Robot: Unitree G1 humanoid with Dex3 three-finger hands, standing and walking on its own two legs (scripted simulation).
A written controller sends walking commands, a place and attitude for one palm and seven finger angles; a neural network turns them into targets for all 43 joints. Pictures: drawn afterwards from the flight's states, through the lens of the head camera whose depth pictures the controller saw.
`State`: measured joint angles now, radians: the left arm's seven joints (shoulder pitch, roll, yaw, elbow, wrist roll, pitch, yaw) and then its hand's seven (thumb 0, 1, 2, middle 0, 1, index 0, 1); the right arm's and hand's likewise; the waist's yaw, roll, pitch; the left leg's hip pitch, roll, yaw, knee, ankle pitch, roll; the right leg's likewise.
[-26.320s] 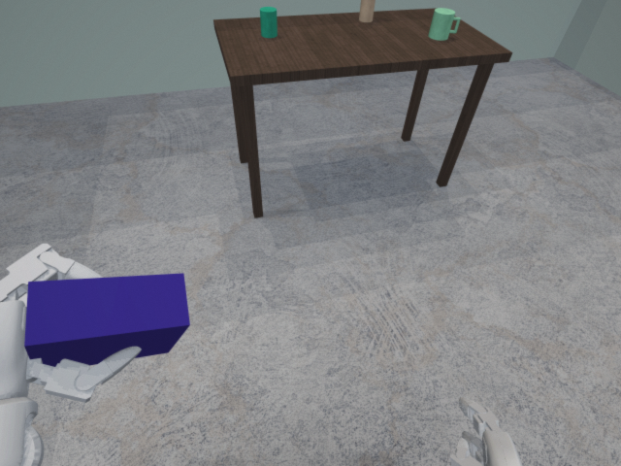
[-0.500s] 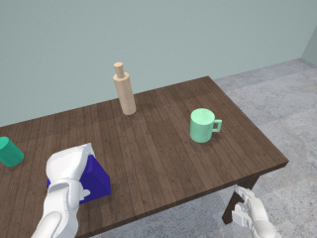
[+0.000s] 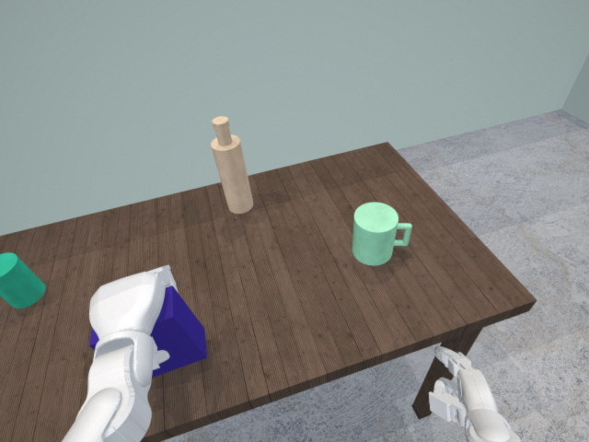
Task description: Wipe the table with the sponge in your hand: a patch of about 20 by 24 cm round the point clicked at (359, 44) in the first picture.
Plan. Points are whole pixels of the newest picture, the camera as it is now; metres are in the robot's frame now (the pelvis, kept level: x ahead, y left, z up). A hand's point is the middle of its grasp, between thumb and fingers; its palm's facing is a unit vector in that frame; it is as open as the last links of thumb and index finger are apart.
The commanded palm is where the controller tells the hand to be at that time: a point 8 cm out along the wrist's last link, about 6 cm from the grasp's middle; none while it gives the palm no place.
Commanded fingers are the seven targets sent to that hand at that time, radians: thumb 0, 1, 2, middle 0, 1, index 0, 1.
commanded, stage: move the sponge above the wiping area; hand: left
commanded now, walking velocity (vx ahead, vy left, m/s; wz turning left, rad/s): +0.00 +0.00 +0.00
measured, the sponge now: (160, 342) +0.23 +0.26 -0.01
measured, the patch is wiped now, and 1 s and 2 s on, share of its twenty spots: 0.00 0.00 0.00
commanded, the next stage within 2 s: lower the sponge onto the table in 0.36 s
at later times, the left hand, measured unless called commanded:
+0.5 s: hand (141, 328) +0.23 +0.26 +0.05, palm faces +0.00 -0.13 -0.99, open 9.6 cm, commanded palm +0.20 +0.25 +0.12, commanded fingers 0.00 0.10 1.30 -1.20 -1.60 -1.20 -1.60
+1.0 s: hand (146, 333) +0.23 +0.26 +0.03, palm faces -0.03 -0.14 -0.99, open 9.6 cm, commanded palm +0.20 +0.25 +0.10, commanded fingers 0.00 0.10 1.30 -1.20 -1.60 -1.20 -1.60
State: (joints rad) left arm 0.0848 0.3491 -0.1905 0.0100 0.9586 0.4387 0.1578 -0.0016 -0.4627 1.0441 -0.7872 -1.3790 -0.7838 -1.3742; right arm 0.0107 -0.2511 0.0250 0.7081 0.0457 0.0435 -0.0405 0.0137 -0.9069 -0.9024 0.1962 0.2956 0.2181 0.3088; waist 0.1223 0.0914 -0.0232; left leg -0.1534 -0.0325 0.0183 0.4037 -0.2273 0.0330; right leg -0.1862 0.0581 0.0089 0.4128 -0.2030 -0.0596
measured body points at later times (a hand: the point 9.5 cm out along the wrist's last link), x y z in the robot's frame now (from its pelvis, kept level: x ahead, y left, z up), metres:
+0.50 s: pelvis +0.00 +0.00 +0.00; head -0.01 -0.04 +0.45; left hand +0.22 +0.26 +0.10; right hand +0.25 -0.20 -0.09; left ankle -0.01 +0.10 -0.74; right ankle +0.01 -0.08 -0.74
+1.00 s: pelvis +0.00 +0.00 +0.00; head -0.01 -0.04 +0.45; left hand +0.22 +0.26 +0.09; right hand +0.25 -0.20 -0.09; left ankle -0.01 +0.10 -0.74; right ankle +0.01 -0.08 -0.74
